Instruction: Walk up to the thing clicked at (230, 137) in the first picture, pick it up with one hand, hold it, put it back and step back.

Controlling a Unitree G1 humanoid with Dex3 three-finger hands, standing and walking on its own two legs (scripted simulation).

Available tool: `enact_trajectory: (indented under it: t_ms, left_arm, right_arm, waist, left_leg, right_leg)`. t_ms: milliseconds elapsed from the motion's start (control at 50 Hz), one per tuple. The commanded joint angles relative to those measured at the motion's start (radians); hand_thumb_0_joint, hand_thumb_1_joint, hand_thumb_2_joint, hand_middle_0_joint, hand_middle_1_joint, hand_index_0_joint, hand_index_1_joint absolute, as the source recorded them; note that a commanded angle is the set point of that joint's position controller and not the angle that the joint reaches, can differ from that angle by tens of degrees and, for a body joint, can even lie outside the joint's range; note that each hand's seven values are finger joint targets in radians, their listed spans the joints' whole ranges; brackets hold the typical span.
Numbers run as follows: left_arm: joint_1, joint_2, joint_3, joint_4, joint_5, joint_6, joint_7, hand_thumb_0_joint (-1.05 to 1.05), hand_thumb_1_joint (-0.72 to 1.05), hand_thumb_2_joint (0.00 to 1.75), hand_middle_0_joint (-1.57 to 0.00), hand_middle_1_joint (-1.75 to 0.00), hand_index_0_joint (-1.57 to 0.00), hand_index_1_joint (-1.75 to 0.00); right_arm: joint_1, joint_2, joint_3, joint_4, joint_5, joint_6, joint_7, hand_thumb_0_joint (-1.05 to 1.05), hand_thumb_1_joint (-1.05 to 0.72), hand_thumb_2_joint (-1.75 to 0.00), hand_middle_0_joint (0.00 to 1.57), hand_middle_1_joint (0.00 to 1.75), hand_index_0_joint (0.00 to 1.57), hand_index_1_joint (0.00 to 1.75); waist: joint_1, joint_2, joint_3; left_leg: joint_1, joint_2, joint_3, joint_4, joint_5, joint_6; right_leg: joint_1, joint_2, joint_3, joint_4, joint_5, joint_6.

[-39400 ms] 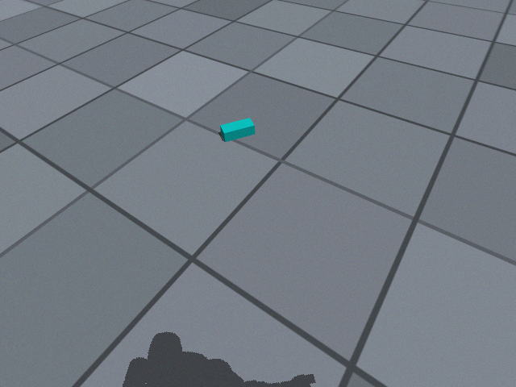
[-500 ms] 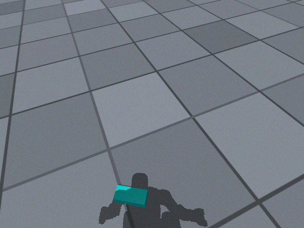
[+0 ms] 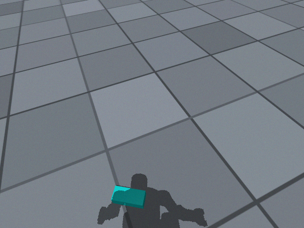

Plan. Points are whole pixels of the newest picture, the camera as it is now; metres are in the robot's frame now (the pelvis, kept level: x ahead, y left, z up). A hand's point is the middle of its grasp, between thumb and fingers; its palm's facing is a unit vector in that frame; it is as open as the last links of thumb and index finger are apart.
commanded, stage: stand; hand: left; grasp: from above
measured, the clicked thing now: (129, 197) +0.43 +0.22 -0.75
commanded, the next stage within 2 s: step back in 0.44 s
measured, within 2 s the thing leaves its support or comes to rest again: neither
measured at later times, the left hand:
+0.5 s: hand out of the picture +0.08 +0.24 -0.16, palm faces +0.00 -0.94 -0.34, open 7.3 cm
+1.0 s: hand out of the picture +0.06 +0.31 -0.18, palm faces -0.08 -0.94 -0.34, open 7.3 cm
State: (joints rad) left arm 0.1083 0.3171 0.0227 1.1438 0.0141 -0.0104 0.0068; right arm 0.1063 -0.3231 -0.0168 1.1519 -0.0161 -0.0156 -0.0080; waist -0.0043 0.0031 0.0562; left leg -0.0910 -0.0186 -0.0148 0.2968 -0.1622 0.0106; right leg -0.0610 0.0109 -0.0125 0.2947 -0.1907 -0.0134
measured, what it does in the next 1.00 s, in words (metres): walks backwards: left foot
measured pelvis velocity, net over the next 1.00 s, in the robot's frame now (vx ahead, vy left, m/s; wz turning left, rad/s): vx -0.08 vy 0.06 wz -0.04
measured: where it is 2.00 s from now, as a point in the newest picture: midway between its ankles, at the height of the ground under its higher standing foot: outside the picture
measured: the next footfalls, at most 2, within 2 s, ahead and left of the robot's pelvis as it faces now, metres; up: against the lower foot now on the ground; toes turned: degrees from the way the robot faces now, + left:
left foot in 0.78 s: -0.02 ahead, +0.14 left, +0.00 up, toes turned -2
right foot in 1.24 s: -0.13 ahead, -0.09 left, +0.00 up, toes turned -3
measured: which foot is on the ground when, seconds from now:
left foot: down 0.00-0.56, up 0.58-0.76, down 0.78-1.00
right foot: down 0.00-0.78, up 0.80-1.00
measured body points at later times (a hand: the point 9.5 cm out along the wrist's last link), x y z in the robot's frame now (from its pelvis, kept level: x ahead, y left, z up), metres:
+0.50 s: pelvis +0.00 -0.01 +0.00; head +0.02 -0.01 +0.45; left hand +0.08 +0.29 -0.13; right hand +0.07 -0.31 -0.14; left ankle +0.00 +0.11 -0.75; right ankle -0.02 -0.11 -0.75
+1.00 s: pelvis -0.08 +0.06 -0.01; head -0.01 +0.08 +0.43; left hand +0.06 +0.36 -0.15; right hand -0.02 -0.26 -0.12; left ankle -0.06 +0.15 -0.75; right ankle -0.13 -0.09 -0.67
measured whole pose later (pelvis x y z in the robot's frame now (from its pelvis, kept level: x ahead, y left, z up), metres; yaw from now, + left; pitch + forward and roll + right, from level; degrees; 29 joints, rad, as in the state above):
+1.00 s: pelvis -0.08 +0.06 -0.01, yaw -2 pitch -2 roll -2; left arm 0.08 0.40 0.07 0.87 0.01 0.07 0.01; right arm 0.14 -0.34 -0.04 0.92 -0.02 0.02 -0.02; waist -0.02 -0.05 0.21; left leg -0.26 -0.01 0.01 0.54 -0.25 0.05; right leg -0.42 0.11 0.15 1.14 -0.51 0.01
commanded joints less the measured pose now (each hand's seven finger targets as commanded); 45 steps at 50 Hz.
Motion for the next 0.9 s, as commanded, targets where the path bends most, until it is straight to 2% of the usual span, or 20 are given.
enact_trajectory:
  t_ms: [0,220,320,400,420,460,500,520,560,580,640,680,700,720,740,760,780,800,840,880]
  left_arm:
    - [-0.046,0.208,0.031,-0.062,0.001,-0.026,0.016,0.0,0.9,0.9,-0.2,-0.3,-0.2,-0.3]
    - [-0.031,0.207,0.025,-0.057,-0.003,-0.027,0.014,0.0,0.9,0.9,-0.2,-0.3,-0.2,-0.3]
    - [-0.027,0.213,0.024,-0.062,-0.003,-0.028,0.015,0.0,0.9,0.9,-0.2,-0.3,-0.2,-0.3]
    - [-0.031,0.217,0.023,-0.065,-0.004,-0.028,0.014,0.0,0.9,0.9,-0.2,-0.3,-0.2,-0.3]
    - [-0.027,0.304,0.073,-0.088,-0.019,-0.016,0.018,0.0,0.9,0.9,-0.2,-0.3,-0.2,-0.3]
    - [-0.009,0.302,0.08,-0.122,-0.02,-0.013,0.023,0.0,0.9,0.9,-0.2,-0.3,-0.2,-0.3]
    - [-0.016,0.313,0.091,-0.159,-0.018,-0.007,0.023,0.0,0.9,0.9,-0.2,-0.3,-0.2,-0.3]
    - [-0.033,0.32,0.095,-0.18,-0.014,-0.003,0.022,0.0,0.9,0.9,-0.2,-0.3,-0.2,-0.3]
    - [-0.059,0.323,0.097,-0.225,-0.002,0.004,0.027,0.0,0.9,0.9,-0.2,-0.3,-0.2,-0.3]
    - [-0.074,0.33,0.1,-0.25,0.008,0.006,0.028,0.0,0.9,0.9,-0.2,-0.3,-0.2,-0.3]
    - [-0.09,0.293,0.087,-0.284,0.018,0.013,0.031,0.0,0.9,0.9,-0.2,-0.3,-0.2,-0.3]
    - [-0.091,0.309,0.088,-0.308,0.02,0.023,0.03,0.0,0.9,0.9,-0.2,-0.3,-0.2,-0.3]
    - [-0.094,0.303,0.084,-0.314,0.011,0.033,0.026,0.0,0.9,0.9,-0.2,-0.3,-0.2,-0.3]
    - [-0.096,0.302,0.084,-0.324,0.001,0.043,0.021,0.0,0.9,0.9,-0.2,-0.3,-0.2,-0.3]
    - [-0.076,0.257,0.077,-0.339,-0.011,0.051,0.016,0.0,0.9,0.9,-0.2,-0.3,-0.2,-0.3]
    - [-0.036,0.21,0.069,-0.344,-0.016,0.056,0.02,0.0,0.9,0.9,-0.2,-0.3,-0.2,-0.3]
    - [-0.056,0.246,0.076,-0.341,-0.001,0.06,0.033,0.0,0.9,0.9,-0.2,-0.3,-0.2,-0.3]
    - [-0.082,0.257,0.081,-0.332,0.004,0.061,0.039,0.0,0.9,0.9,-0.2,-0.3,-0.2,-0.3]
    - [-0.037,0.249,0.081,-0.318,-0.012,0.061,0.035,0.0,0.9,0.9,-0.2,-0.3,-0.2,-0.3]
    - [0.017,0.266,0.091,-0.317,-0.005,0.055,0.028,0.0,0.9,0.9,-0.2,-0.3,-0.2,-0.3]
  right_arm:
    - [-0.038,-0.203,-0.033,-0.063,0.002,-0.019,-0.012,0.0,-0.9,-0.9,0.2,0.3,0.2,0.3]
    - [-0.024,-0.206,-0.025,-0.06,0.004,-0.02,-0.011,0.0,-0.9,-0.9,0.2,0.3,0.2,0.3]
    - [-0.027,-0.212,-0.026,-0.065,0.004,-0.02,-0.012,0.0,-0.9,-0.9,0.2,0.3,0.2,0.3]
    - [-0.021,-0.209,-0.023,-0.063,0.004,-0.018,-0.011,0.0,-0.9,-0.9,0.2,0.3,0.2,0.3]
    - [-0.079,-0.264,-0.044,-0.09,0.006,0.0,-0.007,0.0,-0.9,-0.9,0.2,0.3,0.2,0.3]
    - [-0.04,-0.245,-0.045,-0.115,0.021,0.01,-0.006,0.0,-0.9,-0.9,0.2,0.3,0.2,0.3]
    - [-0.022,-0.236,-0.05,-0.142,0.023,0.021,-0.004,0.0,-0.9,-0.9,0.2,0.3,0.2,0.3]
    - [-0.018,-0.228,-0.053,-0.153,0.021,0.028,-0.003,0.0,-0.9,-0.9,0.2,0.3,0.2,0.3]
    - [-0.005,-0.227,-0.064,-0.179,0.012,0.045,-0.003,0.0,-0.9,-0.9,0.2,0.3,0.2,0.3]
    - [0.031,-0.23,-0.067,-0.191,0.01,0.052,-0.001,0.0,-0.9,-0.9,0.2,0.3,0.2,0.3]
    - [0.047,-0.234,-0.071,-0.215,0.022,0.048,0.002,0.0,-0.9,-0.9,0.2,0.3,0.2,0.3]
    - [0.072,-0.231,-0.072,-0.223,0.012,0.04,0.003,0.0,-0.9,-0.9,0.2,0.3,0.2,0.3]
    - [0.087,-0.224,-0.076,-0.218,0.003,0.033,0.002,0.0,-0.9,-0.9,0.2,0.3,0.2,0.3]
    - [0.102,-0.226,-0.082,-0.218,-0.007,0.026,0.0,0.0,-0.9,-0.9,0.2,0.3,0.2,0.3]
    - [0.088,-0.286,-0.101,-0.232,-0.026,0.02,-0.004,0.0,-0.9,-0.9,0.2,0.3,0.2,0.3]
    - [0.058,-0.358,-0.116,-0.252,-0.031,0.014,-0.004,0.0,-0.9,-0.9,0.2,0.3,0.2,0.3]
    - [0.085,-0.415,-0.127,-0.261,-0.011,0.013,-0.004,0.0,-0.9,-0.9,0.2,0.3,0.2,0.3]
    - [0.065,-0.384,-0.122,-0.265,-0.009,0.012,-0.009,0.0,-0.9,-0.9,0.2,0.3,0.2,0.3]
    - [-0.023,-0.304,-0.099,-0.284,-0.012,0.01,-0.024,0.0,-0.9,-0.9,0.2,0.3,0.2,0.3]
    - [-0.002,-0.295,-0.097,-0.304,-0.005,0.011,-0.033,0.0,-0.9,-0.9,0.2,0.3,0.2,0.3]
  waist:
    - [-0.003,-0.003,-0.083]
    - [-0.002,0.0,-0.06]
    - [0.0,-0.007,-0.092]
    - [-0.001,-0.014,-0.078]
    - [0.003,-0.022,0.045]
    - [-0.006,-0.032,-0.047]
    - [-0.005,-0.074,-0.115]
    - [-0.006,-0.092,-0.122]
    - [0.004,-0.154,-0.101]
    - [-0.01,-0.163,-0.1]
    - [-0.011,-0.143,-0.103]
    - [-0.01,-0.157,-0.121]
    - [-0.022,-0.127,-0.127]
    - [-0.038,-0.082,-0.111]
    - [-0.019,0.045,-0.107]
    - [0.003,0.217,-0.108]
    - [-0.056,0.202,-0.139]
    - [-0.055,0.149,-0.125]
    - [0.008,0.099,-0.117]
    - [0.013,0.137,-0.128]
  left_leg:
    - [0.017,0.137,-0.107,-0.034,0.14,0.016]
    - [0.004,0.138,-0.108,-0.038,0.134,0.012]
    - [0.034,0.145,-0.102,-0.022,0.193,0.016]
    - [0.013,0.141,-0.105,-0.031,0.154,0.013]
    - [-0.059,0.118,-0.105,0.084,0.263,0.027]
    - [-0.062,0.096,-0.075,0.184,0.285,0.03]
    - [-0.075,0.048,-0.043,0.294,0.205,0.023]
    - [-0.106,0.016,-0.022,0.354,0.111,0.012]
    - [-0.185,-0.038,-0.045,0.575,-0.338,0.017]
    - [-0.206,-0.022,-0.079,0.637,-0.398,0.026]
    - [-0.247,-0.018,-0.06,0.592,-0.345,0.017]
    - [-0.212,0.007,-0.031,0.377,-0.256,0.014]
    - [-0.168,-0.001,0.0,0.218,-0.14,0.011]
    - [-0.113,0.014,0.0,0.081,0.095,0.009]
    - [-0.045,0.137,-0.167,0.065,0.349,0.042]
    - [0.074,0.31,-0.38,0.052,0.578,0.128]
    - [-0.013,0.408,-0.439,0.074,0.629,0.251]
    - [-0.028,0.402,-0.427,0.075,0.616,0.261]
    - [0.033,0.27,-0.241,0.139,0.598,0.197]
    - [0.082,0.264,-0.217,0.174,0.588,0.208]
  right_leg:
    - [-0.007,-0.14,0.118,-0.051,0.133,-0.012]
    - [-0.016,-0.135,0.118,-0.052,0.129,-0.01]
    - [-0.004,-0.141,0.117,-0.04,0.197,-0.012]
    - [-0.011,-0.139,0.117,-0.048,0.165,-0.012]
    - [-0.106,-0.129,0.144,0.021,0.338,-0.022]
    - [-0.056,-0.156,0.151,0.061,0.446,-0.064]
    - [-0.05,-0.214,0.205,0.064,0.483,-0.125]
    - [-0.049,-0.257,0.235,0.065,0.509,-0.166]
    - [-0.097,-0.357,0.303,0.069,0.556,-0.257]
    - [-0.111,-0.386,0.31,0.088,0.557,-0.277]
    - [-0.079,-0.304,0.227,0.166,0.588,-0.236]
    - [-0.043,-0.261,0.206,0.234,0.526,-0.18]
    - [-0.042,-0.224,0.173,0.286,0.476,-0.148]
    - [-0.076,-0.182,0.141,0.334,0.404,-0.106]
    - [-0.185,-0.072,0.1,0.436,0.206,-0.048]
    - [-0.396,0.094,0.084,0.581,-0.355,-0.014]
    - [-0.355,0.113,0.178,0.738,-0.505,-0.004]
    - [-0.366,0.105,0.224,0.837,-0.492,-0.006]
    - [-0.438,0.098,0.243,0.913,-0.364,-0.008]
    - [-0.447,0.087,0.207,0.919,-0.32,0.012]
